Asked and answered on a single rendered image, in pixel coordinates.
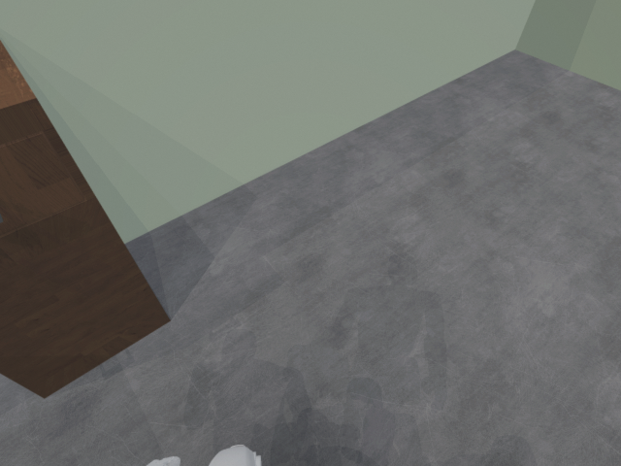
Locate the drawer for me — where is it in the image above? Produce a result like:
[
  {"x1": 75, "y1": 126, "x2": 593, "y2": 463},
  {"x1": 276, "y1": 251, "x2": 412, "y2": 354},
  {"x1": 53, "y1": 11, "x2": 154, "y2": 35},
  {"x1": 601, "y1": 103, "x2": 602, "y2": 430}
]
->
[{"x1": 0, "y1": 131, "x2": 83, "y2": 236}]

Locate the left robot thigh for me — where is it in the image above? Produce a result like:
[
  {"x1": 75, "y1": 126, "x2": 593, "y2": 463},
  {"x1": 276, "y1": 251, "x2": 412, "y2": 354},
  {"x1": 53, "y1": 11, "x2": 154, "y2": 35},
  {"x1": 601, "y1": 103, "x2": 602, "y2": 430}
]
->
[{"x1": 209, "y1": 447, "x2": 261, "y2": 466}]

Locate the cabinet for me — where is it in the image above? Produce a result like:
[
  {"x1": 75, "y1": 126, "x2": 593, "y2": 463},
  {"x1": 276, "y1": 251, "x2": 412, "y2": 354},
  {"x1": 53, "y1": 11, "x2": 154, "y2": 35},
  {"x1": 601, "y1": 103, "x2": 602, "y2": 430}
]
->
[{"x1": 0, "y1": 41, "x2": 170, "y2": 398}]

